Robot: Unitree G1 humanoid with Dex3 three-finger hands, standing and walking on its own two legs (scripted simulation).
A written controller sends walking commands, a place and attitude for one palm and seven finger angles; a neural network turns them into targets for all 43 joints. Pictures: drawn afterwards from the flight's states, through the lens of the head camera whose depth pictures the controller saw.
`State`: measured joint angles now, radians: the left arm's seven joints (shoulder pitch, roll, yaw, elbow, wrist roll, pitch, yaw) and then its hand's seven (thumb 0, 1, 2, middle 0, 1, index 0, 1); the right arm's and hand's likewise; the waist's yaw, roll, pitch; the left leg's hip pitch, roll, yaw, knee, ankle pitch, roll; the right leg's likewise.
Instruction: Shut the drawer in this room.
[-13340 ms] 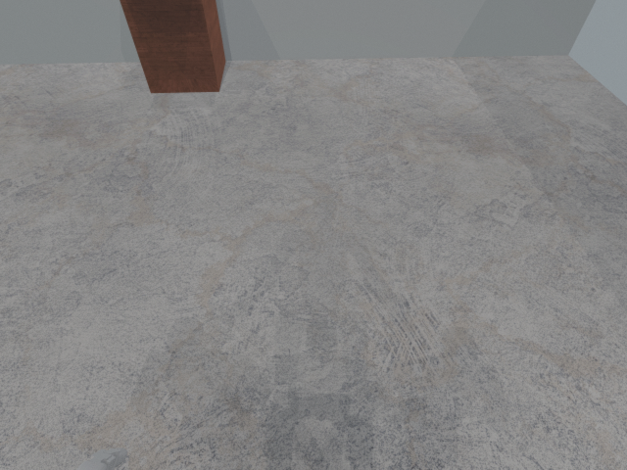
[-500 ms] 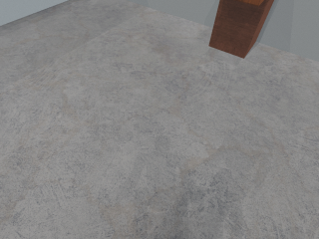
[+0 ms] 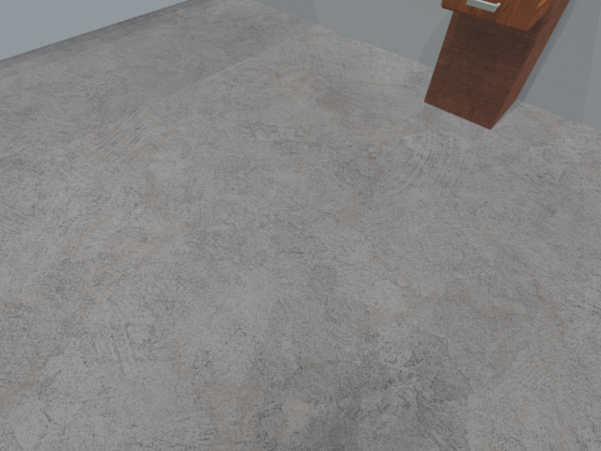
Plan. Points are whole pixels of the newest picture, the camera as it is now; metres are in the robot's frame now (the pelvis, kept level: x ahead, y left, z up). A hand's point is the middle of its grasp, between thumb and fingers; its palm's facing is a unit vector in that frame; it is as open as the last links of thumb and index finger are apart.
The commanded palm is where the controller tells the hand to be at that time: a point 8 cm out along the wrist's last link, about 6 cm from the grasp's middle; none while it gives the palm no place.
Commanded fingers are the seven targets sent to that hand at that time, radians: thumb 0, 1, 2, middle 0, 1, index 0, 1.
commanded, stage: stand and wait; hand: left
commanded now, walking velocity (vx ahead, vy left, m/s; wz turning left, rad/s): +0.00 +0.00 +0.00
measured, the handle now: (483, 3) +1.84 -0.60 -0.07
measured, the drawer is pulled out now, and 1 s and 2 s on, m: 0.28 0.28 0.28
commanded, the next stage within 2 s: turn or walk to find it in 0.18 s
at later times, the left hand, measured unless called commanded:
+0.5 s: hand out of the picture -0.01 +0.21 -0.17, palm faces +0.00 -0.98 -0.20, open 7.4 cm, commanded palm none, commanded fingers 0.00 0.90 0.90 -0.20 -0.30 -0.20 -0.30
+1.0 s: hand out of the picture +0.07 +0.16 -0.18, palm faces -0.07 -0.98 -0.17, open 7.3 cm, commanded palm none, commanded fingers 0.00 0.90 0.90 -0.20 -0.30 -0.20 -0.30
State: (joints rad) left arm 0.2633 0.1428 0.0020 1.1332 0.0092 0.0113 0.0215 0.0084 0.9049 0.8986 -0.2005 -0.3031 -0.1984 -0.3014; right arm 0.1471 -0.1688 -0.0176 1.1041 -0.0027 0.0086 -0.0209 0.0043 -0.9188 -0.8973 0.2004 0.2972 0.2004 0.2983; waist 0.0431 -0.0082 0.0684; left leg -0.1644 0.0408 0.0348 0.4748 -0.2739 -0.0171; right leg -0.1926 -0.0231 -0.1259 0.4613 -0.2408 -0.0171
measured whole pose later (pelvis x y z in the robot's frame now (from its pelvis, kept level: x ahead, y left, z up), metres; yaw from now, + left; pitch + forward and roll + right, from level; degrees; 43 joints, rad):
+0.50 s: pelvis +0.00 +0.03 +0.00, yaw -3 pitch -1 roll +0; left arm 0.27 0.16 0.02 1.14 0.01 0.02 0.02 0.01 0.91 0.90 -0.20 -0.30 -0.19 -0.30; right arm 0.28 -0.13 -0.01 1.14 -0.01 0.00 -0.03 0.01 -0.91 -0.90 0.20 0.30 0.20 0.30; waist 0.01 0.00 0.05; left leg -0.15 0.01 0.10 0.43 -0.26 0.03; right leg -0.21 -0.05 -0.06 0.43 -0.20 0.02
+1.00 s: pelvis +0.05 -0.01 +0.00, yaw -8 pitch +1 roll +0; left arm 0.26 0.14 0.03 1.12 0.02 -0.02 0.01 0.01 0.92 0.90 -0.20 -0.30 -0.20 -0.30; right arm 0.19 -0.19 -0.03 1.09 -0.01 0.00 -0.03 0.01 -0.91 -0.90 0.20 0.30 0.20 0.30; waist 0.03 0.01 0.05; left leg -0.28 0.08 0.08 0.63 -0.39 -0.04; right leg -0.18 0.01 -0.10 0.46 -0.30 -0.04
